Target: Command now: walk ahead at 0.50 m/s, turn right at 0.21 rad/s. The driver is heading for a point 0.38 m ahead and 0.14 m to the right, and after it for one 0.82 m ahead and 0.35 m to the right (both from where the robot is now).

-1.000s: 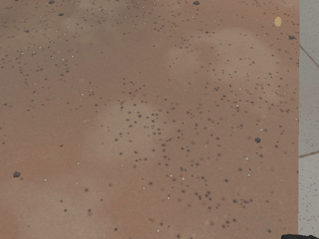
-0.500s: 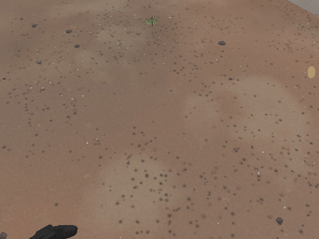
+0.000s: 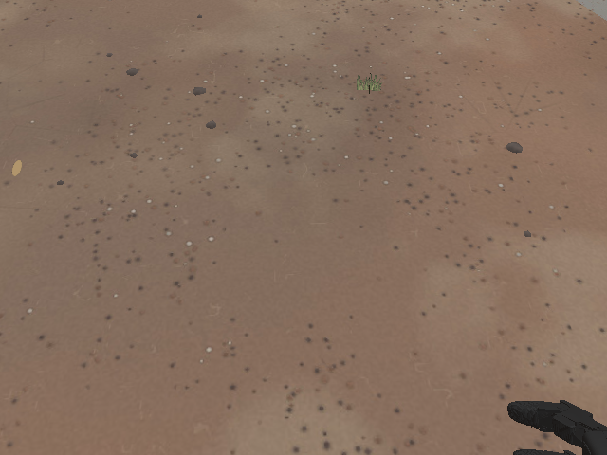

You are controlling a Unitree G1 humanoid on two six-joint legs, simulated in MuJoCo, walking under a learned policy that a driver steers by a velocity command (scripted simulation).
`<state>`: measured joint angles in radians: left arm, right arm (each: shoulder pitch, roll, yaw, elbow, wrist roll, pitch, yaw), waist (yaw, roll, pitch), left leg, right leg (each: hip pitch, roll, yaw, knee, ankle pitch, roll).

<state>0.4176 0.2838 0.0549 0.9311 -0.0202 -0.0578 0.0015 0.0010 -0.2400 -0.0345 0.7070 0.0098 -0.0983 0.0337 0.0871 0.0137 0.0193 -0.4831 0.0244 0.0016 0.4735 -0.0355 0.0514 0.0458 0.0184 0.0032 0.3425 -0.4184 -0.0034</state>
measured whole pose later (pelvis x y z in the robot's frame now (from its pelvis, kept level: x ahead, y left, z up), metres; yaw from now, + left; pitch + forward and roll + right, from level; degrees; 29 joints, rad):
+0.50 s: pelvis +0.26 -0.01 +0.00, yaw -15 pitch +2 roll +2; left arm 0.09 0.25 0.05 0.71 -0.02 -0.03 -0.06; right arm 0.31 -0.28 -0.08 0.90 0.01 -0.06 -0.01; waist -0.07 -0.03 0.03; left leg 0.10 0.01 0.28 0.27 -0.39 -0.03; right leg -0.60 -0.07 -0.05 0.64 -0.09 -0.07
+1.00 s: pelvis +0.53 -0.10 +0.00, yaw -33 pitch +2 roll -1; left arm 0.37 0.30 0.09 0.72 -0.02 -0.03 0.02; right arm 0.02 -0.28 -0.05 0.72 0.01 -0.11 0.03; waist 0.08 0.04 0.01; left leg -0.50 0.01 -0.07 0.48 -0.02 -0.02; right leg -0.09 0.09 0.19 0.46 -0.40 -0.04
